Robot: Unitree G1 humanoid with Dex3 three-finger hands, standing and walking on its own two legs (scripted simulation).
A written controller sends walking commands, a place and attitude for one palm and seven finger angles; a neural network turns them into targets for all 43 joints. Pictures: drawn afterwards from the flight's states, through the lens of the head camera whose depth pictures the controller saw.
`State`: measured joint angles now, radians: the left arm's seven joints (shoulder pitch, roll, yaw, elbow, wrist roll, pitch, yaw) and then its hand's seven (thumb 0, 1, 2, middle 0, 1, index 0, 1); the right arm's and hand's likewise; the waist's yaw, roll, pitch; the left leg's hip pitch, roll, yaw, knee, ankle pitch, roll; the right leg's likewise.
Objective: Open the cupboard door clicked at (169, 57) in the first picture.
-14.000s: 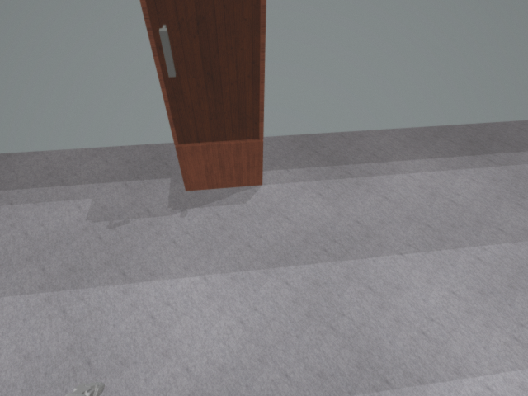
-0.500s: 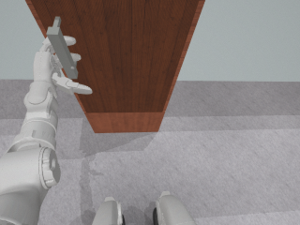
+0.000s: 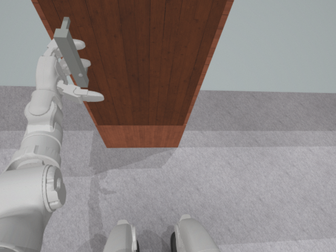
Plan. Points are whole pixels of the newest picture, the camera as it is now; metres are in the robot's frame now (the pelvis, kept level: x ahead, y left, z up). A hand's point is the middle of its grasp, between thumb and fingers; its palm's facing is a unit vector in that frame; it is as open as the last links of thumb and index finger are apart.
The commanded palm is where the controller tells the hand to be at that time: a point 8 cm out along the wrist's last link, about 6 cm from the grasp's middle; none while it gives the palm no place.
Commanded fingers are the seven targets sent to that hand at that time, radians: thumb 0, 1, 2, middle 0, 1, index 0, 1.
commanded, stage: close the thumb around the handle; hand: left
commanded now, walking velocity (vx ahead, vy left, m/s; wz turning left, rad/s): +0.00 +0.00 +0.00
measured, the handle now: (75, 55) +0.56 +0.18 +0.07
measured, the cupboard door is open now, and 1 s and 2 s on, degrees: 0 9 47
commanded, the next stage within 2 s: pull the door open along its arc in 0.54 s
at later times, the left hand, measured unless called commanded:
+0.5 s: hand (83, 74) +0.51 +0.16 +0.07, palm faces -0.04 -1.00 -0.02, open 5.8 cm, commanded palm +0.49 +0.20 +0.07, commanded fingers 0.00 0.90 0.90 -0.40 -1.35 -0.40 -1.35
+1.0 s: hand (84, 94) +0.46 +0.15 +0.07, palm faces -0.06 -1.00 -0.01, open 6.1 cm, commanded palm +0.40 +0.20 +0.07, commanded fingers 0.00 0.90 0.90 -0.40 -1.35 -0.40 -1.35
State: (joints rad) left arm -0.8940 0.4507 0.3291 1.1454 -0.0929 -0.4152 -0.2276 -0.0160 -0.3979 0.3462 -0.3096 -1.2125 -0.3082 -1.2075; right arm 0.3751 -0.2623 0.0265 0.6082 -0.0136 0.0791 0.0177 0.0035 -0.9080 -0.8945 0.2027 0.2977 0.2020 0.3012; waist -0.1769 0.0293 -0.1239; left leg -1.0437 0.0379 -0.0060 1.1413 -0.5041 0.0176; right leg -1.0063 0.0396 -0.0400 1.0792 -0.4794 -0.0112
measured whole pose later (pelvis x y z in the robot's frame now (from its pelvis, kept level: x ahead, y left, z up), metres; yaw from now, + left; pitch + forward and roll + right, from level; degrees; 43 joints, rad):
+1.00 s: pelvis +0.01 +0.00 +0.02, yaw -1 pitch +21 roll -2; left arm -0.56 0.32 0.27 0.82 -0.16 -0.41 -0.20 0.00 0.69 0.72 -0.36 -1.35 -0.34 -1.35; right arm 0.38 -0.25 0.01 0.56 0.01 0.10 0.03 0.01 -0.91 -0.89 0.20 0.30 0.20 0.30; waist -0.13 0.03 -0.14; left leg -0.92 0.04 0.03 1.06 -0.50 0.02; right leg -0.90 0.04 0.00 1.01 -0.47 -0.01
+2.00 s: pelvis +0.01 -0.06 +0.02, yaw +5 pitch +13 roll +2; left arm 0.17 -0.09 -0.23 0.13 0.07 -0.33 0.49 0.01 0.18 0.59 -0.33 -1.26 -0.34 -1.27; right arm 0.22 -0.21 -0.02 0.56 -0.07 -0.03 0.02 0.01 -0.91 -0.90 0.20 0.30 0.20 0.30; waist -0.02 0.03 -0.16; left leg -0.77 0.01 -0.06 1.00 -0.46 -0.04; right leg -0.76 0.01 -0.09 1.05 -0.52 -0.09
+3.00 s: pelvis -0.01 +0.00 +0.01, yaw +2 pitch +12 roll +0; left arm 0.24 0.01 -0.34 -0.02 0.05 -0.32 0.14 -0.02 -0.50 0.30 -0.16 -0.31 -0.17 -0.31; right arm 0.26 -0.20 0.01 0.40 -0.02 0.00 0.04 0.01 -0.91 -0.90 0.20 0.30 0.20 0.30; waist -0.03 0.03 -0.14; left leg -0.83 -0.01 0.01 1.12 -0.51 0.02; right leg -0.81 -0.01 -0.03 1.12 -0.52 -0.01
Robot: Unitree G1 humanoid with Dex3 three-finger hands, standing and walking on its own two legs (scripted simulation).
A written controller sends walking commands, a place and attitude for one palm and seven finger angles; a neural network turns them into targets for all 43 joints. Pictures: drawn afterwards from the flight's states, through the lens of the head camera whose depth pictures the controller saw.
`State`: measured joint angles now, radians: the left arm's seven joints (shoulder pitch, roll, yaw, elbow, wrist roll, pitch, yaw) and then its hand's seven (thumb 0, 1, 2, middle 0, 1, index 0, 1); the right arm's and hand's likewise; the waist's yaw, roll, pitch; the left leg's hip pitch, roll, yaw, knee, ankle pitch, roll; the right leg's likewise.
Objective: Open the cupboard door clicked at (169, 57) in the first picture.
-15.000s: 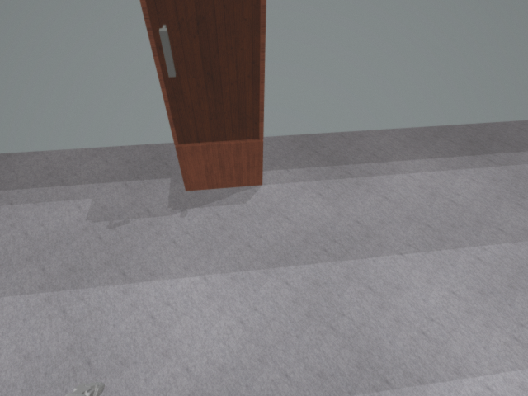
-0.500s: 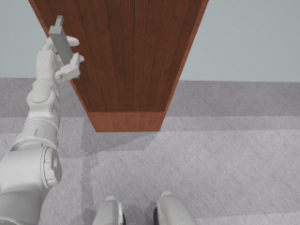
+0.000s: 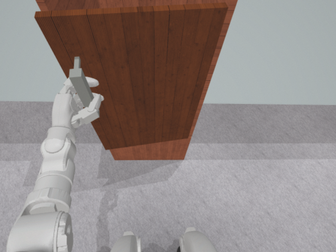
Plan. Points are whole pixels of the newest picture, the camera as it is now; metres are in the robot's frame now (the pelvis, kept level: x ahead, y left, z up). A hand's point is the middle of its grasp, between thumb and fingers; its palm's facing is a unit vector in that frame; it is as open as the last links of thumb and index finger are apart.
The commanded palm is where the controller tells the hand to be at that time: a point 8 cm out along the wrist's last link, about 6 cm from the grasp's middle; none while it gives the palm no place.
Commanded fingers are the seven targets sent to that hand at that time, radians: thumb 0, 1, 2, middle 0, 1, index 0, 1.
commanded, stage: pull the door open along its arc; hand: left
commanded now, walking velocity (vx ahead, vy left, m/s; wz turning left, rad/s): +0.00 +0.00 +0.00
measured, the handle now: (86, 89) +0.50 +0.18 +0.06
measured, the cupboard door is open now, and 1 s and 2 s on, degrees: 9 47 50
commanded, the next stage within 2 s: open thumb and fingers to let go in 0.54 s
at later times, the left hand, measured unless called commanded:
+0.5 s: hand (145, 175) +0.28 +0.04 +0.06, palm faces +0.27 -0.96 -0.01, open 6.5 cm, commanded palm +0.20 +0.09 +0.05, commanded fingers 0.00 0.90 0.90 -0.40 -1.35 -0.40 -1.35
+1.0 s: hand (150, 178) +0.27 +0.03 +0.06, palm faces +0.37 -0.93 -0.01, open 9.4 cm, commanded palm +0.23 +0.07 +0.05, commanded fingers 0.00 -0.43 0.33 -0.31 -1.21 -0.31 -1.21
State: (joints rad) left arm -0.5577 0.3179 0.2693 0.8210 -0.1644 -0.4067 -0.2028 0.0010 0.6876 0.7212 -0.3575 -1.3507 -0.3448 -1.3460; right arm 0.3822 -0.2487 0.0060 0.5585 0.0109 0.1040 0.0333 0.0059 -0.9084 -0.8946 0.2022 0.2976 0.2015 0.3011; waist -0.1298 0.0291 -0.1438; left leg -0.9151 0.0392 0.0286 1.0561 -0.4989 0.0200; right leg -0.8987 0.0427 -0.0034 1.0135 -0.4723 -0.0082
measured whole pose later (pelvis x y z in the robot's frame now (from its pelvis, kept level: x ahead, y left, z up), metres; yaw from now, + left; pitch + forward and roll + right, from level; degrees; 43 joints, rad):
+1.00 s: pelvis -0.01 -0.06 +0.00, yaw +6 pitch +13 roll +2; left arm 0.17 -0.09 -0.23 0.13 0.07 -0.33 0.49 0.01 0.18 0.59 -0.33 -1.26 -0.34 -1.27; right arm 0.22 -0.21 -0.02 0.56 -0.07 -0.03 0.02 0.01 -0.91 -0.90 0.20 0.30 0.20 0.30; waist -0.02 0.03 -0.16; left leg -0.77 0.01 -0.06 1.00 -0.46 -0.04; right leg -0.76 0.01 -0.09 1.05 -0.52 -0.09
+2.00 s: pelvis -0.02 +0.00 -0.01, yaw +3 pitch +12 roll +0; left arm 0.24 0.01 -0.34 -0.02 0.05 -0.32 0.14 -0.02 -0.50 0.30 -0.16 -0.31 -0.17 -0.31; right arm 0.26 -0.20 0.01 0.40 -0.02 0.00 0.04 0.01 -0.91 -0.90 0.20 0.30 0.20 0.30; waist -0.03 0.03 -0.14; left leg -0.83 -0.01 0.01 1.12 -0.51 0.02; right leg -0.81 -0.01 -0.03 1.12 -0.52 -0.01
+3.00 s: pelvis -0.02 -0.01 -0.02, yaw +4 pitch +13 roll -2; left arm 0.60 0.19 -0.10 -0.35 -0.15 -0.30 -0.13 -0.02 -0.50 0.30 -0.15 -0.30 -0.15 -0.30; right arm 0.27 -0.21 0.00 0.35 0.02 -0.02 -0.03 0.01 -0.91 -0.90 0.20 0.30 0.20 0.30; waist 0.00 0.05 -0.16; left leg -0.88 0.01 -0.03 1.20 -0.55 0.00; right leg -0.84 0.01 -0.06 1.17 -0.56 -0.03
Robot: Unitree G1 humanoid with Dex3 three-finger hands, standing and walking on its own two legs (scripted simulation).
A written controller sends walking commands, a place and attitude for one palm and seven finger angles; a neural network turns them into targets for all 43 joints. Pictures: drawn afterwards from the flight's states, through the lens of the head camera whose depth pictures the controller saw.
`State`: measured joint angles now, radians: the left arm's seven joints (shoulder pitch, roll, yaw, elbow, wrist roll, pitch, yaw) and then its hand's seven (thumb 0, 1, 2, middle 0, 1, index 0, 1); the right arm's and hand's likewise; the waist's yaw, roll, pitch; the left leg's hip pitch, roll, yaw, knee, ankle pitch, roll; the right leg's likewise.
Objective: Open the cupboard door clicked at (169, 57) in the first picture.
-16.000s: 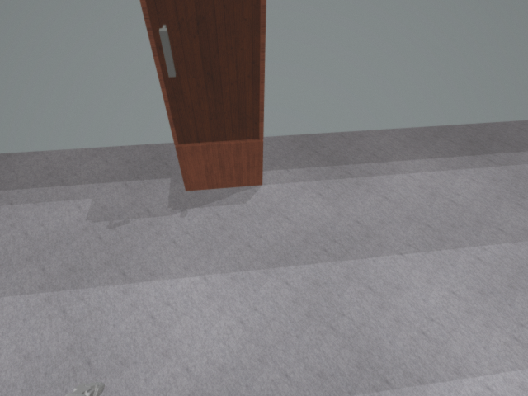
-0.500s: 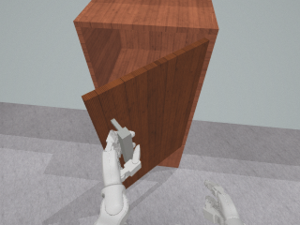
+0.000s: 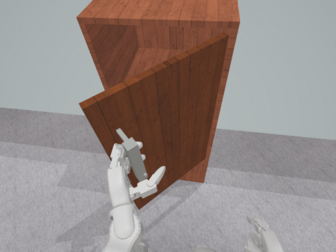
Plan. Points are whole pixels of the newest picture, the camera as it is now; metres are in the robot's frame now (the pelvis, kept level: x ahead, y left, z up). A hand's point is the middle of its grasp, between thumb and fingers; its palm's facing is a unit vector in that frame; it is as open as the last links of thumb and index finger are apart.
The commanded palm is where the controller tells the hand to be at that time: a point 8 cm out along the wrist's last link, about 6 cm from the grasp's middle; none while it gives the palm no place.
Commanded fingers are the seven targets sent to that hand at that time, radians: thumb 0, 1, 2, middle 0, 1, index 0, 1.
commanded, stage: open thumb and fingers to let go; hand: left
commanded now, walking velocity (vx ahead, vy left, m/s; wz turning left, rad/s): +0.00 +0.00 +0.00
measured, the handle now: (131, 156) +0.33 +0.10 +0.05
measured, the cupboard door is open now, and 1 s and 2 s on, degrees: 47 50 50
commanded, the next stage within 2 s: slide the hand sideways off the handle in 0.46 s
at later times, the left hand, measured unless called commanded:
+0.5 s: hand (143, 173) +0.29 +0.07 +0.05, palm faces +0.18 -0.98 -0.01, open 15.2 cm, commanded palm +0.25 +0.11 +0.05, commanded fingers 0.00 -0.50 0.30 -0.15 -0.30 -0.15 -0.30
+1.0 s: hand (138, 196) +0.24 +0.07 +0.05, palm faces -0.22 -0.98 +0.02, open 16.3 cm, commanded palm +0.22 +0.13 +0.05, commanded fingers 0.00 -0.50 0.30 -0.15 -0.30 -0.15 -0.30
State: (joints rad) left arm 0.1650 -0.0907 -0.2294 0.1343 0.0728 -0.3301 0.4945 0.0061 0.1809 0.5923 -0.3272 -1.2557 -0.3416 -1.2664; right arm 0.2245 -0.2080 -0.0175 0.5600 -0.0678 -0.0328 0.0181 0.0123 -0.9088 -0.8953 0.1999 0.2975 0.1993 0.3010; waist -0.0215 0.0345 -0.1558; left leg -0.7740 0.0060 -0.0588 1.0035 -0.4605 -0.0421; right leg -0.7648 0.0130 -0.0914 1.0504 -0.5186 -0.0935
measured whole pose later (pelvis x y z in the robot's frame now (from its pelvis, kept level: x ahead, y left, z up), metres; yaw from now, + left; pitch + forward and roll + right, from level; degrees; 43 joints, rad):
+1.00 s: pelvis -0.01 +0.06 -0.01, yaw -3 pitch +12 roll +0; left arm 0.24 0.01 -0.34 -0.02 0.05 -0.32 0.14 -0.02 -0.50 0.30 -0.16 -0.31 -0.17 -0.31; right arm 0.26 -0.20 0.01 0.40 -0.02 0.00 0.04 0.01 -0.91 -0.90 0.20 0.30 0.20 0.30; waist -0.03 0.03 -0.14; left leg -0.83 -0.01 0.01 1.12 -0.51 0.02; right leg -0.81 -0.01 -0.03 1.12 -0.52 -0.01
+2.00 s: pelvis -0.01 +0.05 -0.02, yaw -2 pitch +13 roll -2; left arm 0.60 0.19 -0.10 -0.35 -0.15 -0.30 -0.13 -0.02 -0.50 0.30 -0.15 -0.30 -0.15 -0.30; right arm 0.27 -0.21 0.00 0.35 0.02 -0.02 -0.03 0.01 -0.91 -0.90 0.20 0.30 0.20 0.30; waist 0.00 0.05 -0.16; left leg -0.88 0.01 -0.03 1.20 -0.55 0.00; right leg -0.84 0.01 -0.06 1.17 -0.56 -0.03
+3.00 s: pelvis +0.03 +0.07 +0.07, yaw -3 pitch -2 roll -1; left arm 0.52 0.35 0.28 -0.46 -0.07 -0.03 0.13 0.00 0.49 0.73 -0.20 -0.30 -0.19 -0.30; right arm 0.22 -0.22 0.05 0.57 0.01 -0.11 -0.10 0.01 -0.90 -0.89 0.20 0.30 0.20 0.30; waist 0.06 0.05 -0.03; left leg -0.20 -0.01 0.01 0.55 -0.32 0.03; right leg -0.17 0.00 -0.02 0.51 -0.31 0.01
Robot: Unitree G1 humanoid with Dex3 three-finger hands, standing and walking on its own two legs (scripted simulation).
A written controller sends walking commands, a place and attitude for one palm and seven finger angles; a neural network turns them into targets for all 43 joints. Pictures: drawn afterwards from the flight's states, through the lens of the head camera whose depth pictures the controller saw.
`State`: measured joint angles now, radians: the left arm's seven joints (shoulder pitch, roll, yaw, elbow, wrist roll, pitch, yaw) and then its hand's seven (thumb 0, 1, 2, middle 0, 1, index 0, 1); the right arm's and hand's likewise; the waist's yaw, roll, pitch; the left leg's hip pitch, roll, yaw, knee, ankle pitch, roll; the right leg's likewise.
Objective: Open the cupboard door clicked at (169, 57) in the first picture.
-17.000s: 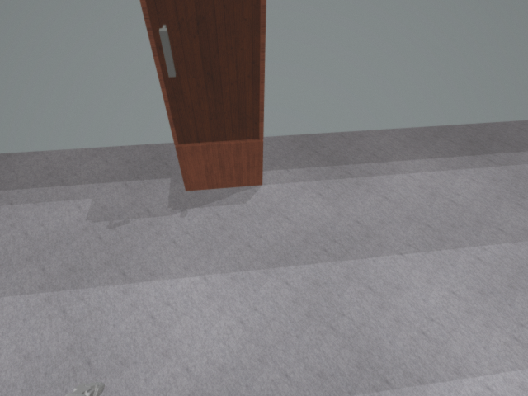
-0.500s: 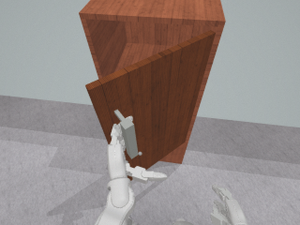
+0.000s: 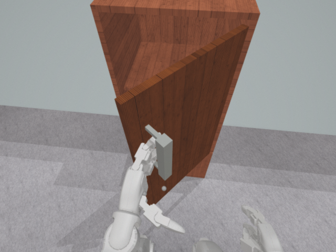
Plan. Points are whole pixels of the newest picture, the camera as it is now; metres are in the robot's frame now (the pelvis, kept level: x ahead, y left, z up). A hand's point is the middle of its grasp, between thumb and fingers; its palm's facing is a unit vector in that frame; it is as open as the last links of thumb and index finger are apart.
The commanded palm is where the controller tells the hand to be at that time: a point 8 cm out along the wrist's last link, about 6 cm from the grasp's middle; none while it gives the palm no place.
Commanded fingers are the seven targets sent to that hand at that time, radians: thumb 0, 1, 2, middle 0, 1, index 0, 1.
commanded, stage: slide the hand sideways off the handle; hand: left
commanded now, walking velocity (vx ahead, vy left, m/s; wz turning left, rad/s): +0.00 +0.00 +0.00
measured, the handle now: (158, 153) +0.33 +0.04 +0.07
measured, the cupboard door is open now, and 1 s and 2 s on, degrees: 50 50 50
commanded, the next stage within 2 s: draw the hand back to the body in 0.76 s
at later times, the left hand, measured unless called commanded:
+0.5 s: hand (140, 206) +0.21 +0.07 +0.06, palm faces -0.15 -0.99 +0.00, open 16.1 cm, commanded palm +0.19 +0.13 +0.07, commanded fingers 0.00 -0.50 0.30 -0.15 -0.30 -0.15 -0.30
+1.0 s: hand (119, 216) +0.19 +0.10 +0.08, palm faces -0.13 -0.99 -0.03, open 16.3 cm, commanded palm +0.16 +0.16 +0.09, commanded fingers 0.00 -0.50 0.30 -0.15 -0.30 -0.15 -0.30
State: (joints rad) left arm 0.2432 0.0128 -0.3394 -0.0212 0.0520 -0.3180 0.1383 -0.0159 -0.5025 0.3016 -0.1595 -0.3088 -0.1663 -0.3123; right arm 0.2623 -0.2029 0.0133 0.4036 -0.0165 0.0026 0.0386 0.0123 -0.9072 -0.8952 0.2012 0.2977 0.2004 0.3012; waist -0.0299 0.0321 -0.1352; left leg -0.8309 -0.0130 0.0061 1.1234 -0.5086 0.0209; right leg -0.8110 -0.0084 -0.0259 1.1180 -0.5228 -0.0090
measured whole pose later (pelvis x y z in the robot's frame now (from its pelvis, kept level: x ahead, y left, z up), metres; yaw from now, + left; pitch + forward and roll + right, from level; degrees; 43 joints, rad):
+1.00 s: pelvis +0.00 -0.01 -0.01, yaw +1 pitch +13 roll -2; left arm 0.60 0.19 -0.10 -0.35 -0.15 -0.30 -0.13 -0.02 -0.50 0.30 -0.15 -0.30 -0.15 -0.30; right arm 0.27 -0.21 0.00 0.35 0.02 -0.02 -0.03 0.01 -0.91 -0.90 0.20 0.30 0.20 0.30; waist 0.00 0.05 -0.16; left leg -0.88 0.01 -0.03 1.20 -0.55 0.00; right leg -0.84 0.01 -0.06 1.17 -0.56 -0.03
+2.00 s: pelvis +0.04 +0.01 +0.08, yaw +0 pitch -2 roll -1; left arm 0.52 0.35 0.28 -0.46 -0.07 -0.03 0.13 0.00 0.49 0.73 -0.20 -0.30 -0.19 -0.30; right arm 0.22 -0.22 0.05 0.57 0.01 -0.11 -0.10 0.01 -0.90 -0.89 0.20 0.30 0.20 0.30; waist 0.06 0.05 -0.03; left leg -0.20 -0.01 0.01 0.55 -0.32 0.03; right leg -0.17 0.00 -0.02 0.51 -0.31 0.01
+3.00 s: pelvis -0.01 +0.01 +0.08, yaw -3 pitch +0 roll -1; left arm 0.57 0.43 0.40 -0.48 -0.05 -0.15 0.14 0.01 0.89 0.90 -0.22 -0.30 -0.21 -0.30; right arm 0.18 -0.24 -0.03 0.55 0.01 0.02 -0.09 0.01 -0.91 -0.90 0.20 0.30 0.20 0.30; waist -0.01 0.02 0.03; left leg -0.27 0.01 0.05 0.47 -0.20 0.03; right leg -0.25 0.02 0.02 0.43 -0.17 0.01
